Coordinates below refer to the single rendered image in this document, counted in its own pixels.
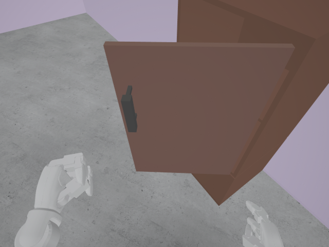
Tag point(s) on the robot right hand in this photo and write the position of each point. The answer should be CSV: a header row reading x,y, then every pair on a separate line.
x,y
266,234

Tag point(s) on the cupboard door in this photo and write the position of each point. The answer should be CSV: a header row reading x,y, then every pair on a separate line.
x,y
196,103

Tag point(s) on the robot left hand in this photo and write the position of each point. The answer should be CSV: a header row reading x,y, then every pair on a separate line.
x,y
50,192

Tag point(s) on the robot left forearm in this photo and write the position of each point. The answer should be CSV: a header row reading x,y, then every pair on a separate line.
x,y
40,230

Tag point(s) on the handle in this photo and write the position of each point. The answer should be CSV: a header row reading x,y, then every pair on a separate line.
x,y
128,109

